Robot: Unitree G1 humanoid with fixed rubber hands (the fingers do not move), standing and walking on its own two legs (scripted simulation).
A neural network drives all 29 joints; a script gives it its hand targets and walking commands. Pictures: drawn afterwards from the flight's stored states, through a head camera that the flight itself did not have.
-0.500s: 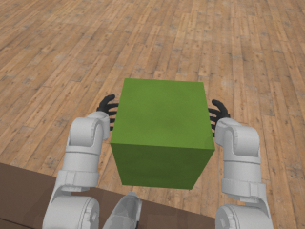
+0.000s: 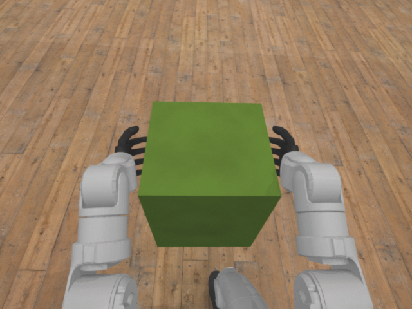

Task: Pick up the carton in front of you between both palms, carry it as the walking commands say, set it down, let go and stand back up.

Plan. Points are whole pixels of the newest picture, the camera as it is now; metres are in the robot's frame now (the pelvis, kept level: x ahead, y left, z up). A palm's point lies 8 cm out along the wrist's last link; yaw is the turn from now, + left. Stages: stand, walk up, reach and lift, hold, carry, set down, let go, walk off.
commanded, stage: carry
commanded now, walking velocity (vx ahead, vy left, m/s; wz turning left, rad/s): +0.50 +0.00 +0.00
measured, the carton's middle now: (205, 180) +0.36 -0.04 +0.01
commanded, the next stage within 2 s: none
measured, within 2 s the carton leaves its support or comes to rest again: neither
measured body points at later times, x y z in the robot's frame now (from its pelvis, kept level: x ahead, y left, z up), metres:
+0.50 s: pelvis +0.35 -0.01 -0.07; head +0.42 -0.01 +0.37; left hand +0.71 +0.17 +0.00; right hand +0.73 -0.14 +0.00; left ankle +0.52 +0.10 -0.77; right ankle +0.24 -0.08 -0.79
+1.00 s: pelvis +0.66 -0.02 -0.06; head +0.65 -0.01 +0.39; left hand +0.97 +0.13 +0.04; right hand +0.96 -0.18 +0.04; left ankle +0.54 +0.08 -0.79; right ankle +0.77 -0.12 -0.79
